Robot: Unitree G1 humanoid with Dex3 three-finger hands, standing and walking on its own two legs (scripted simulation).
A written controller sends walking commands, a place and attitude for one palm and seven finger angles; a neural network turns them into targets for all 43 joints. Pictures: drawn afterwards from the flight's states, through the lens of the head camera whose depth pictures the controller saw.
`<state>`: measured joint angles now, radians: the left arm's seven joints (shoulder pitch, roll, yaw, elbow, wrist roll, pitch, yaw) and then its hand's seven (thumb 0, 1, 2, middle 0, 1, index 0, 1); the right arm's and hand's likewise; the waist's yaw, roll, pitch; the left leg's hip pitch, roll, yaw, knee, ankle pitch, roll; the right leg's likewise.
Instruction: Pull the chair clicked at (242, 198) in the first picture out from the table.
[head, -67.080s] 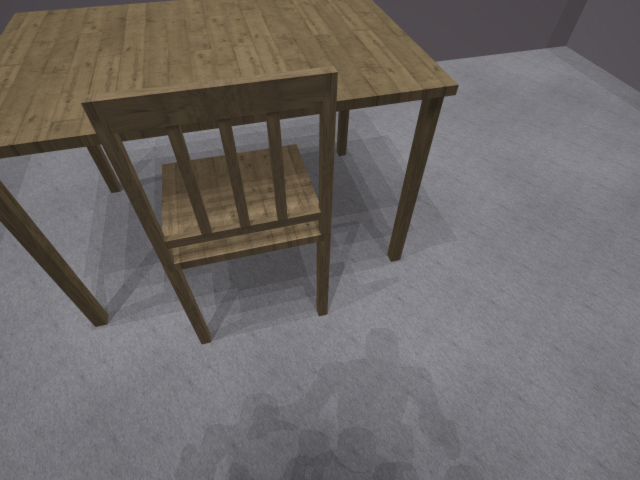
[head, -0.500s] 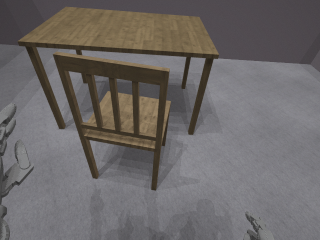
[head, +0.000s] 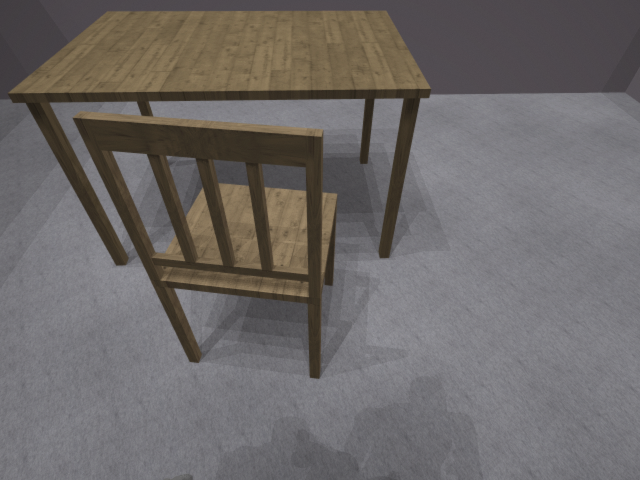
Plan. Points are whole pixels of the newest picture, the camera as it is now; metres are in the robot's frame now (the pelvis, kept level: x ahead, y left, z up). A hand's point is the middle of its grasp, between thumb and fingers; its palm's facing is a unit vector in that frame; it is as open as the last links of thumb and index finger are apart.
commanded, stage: let the arm hang, fingers relaxed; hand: left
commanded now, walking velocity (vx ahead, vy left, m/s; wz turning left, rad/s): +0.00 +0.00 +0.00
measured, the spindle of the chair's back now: (218, 216) +0.65 +0.23 -0.07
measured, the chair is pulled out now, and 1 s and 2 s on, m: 0.33 0.33 0.33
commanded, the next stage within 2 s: look to check the result in 0.86 s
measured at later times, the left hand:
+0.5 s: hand out of the picture +0.01 +0.18 -0.15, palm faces -0.02 -0.97 -0.24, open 7.3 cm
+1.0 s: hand out of the picture -0.01 +0.15 -0.15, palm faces -0.02 -0.98 -0.17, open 7.4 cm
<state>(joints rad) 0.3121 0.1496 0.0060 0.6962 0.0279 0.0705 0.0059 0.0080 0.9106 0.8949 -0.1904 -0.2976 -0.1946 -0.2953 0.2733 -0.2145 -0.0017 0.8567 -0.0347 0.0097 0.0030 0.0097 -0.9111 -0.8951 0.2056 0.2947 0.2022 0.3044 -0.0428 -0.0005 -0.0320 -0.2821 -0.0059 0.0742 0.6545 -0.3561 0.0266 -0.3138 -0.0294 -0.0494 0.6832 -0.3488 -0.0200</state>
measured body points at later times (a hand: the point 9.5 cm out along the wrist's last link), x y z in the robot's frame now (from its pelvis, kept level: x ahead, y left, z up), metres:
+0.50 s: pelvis +0.01 +0.00 +0.02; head +0.01 -0.02 +0.47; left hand +0.02 +0.24 -0.13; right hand +0.00 -0.21 -0.15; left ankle +0.00 +0.10 -0.72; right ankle +0.01 -0.11 -0.72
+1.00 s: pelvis +0.01 +0.00 +0.02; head +0.01 -0.01 +0.47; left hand +0.00 +0.21 -0.14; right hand -0.03 -0.21 -0.14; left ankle +0.00 +0.10 -0.72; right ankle +0.01 -0.11 -0.72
